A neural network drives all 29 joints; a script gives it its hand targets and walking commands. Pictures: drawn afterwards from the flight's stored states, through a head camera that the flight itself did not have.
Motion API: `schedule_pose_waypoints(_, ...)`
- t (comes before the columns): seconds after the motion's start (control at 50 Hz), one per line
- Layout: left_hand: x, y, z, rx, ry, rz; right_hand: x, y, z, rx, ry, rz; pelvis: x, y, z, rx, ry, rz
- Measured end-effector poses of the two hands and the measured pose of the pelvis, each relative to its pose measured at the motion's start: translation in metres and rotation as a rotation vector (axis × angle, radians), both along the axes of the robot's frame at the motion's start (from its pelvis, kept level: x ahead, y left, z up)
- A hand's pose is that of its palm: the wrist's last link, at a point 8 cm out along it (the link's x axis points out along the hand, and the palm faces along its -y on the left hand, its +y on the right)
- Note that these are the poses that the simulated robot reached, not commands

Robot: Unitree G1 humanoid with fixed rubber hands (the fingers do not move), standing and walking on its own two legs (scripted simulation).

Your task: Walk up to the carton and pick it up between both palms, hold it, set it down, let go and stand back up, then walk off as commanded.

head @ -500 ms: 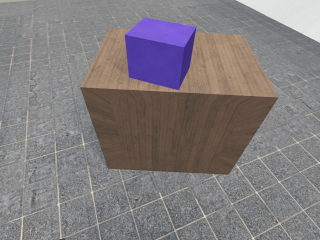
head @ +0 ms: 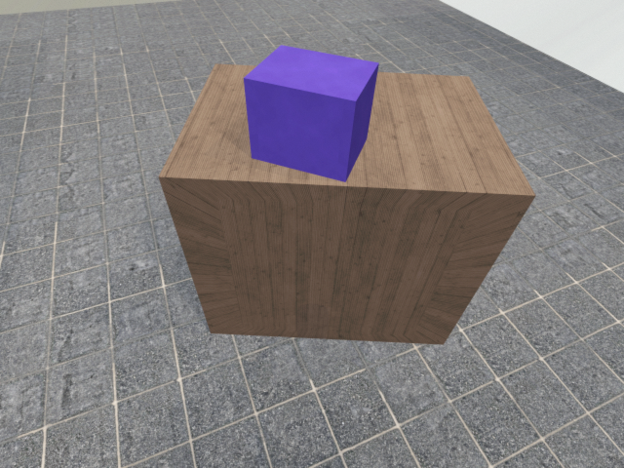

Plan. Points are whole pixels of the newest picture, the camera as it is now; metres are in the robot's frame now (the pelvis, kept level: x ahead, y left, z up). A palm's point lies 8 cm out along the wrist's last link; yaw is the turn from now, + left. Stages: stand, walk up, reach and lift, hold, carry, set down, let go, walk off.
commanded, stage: stand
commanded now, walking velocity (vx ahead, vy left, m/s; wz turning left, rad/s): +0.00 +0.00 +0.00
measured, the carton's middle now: (312, 112) +0.85 +0.00 +0.03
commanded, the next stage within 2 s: none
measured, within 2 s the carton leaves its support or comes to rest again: neither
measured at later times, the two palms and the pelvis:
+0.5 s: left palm out of the picture +0.08 +0.28 -0.12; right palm out of the picture +0.08 -0.29 -0.12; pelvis +0.00 -0.01 +0.00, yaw +0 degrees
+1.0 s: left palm out of the picture +0.10 +0.27 -0.12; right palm out of the picture +0.09 -0.30 -0.12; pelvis +0.01 -0.01 +0.00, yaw +0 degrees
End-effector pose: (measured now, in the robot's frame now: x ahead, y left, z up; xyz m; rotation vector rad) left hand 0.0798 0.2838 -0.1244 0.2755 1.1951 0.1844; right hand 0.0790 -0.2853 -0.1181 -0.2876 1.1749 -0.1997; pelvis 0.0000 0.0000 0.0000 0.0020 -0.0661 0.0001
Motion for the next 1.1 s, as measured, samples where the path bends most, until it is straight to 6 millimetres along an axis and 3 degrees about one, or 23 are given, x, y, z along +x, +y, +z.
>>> schedule_pose_waypoints(1.1, 0.019, -0.012, 0.004, 0.011, -0.005, -0.002, 0.010, -0.017, 0.001, -0.005, 0.023, -0.002, 0.016, -0.016, 0.002, -0.004, 0.017, 0.005)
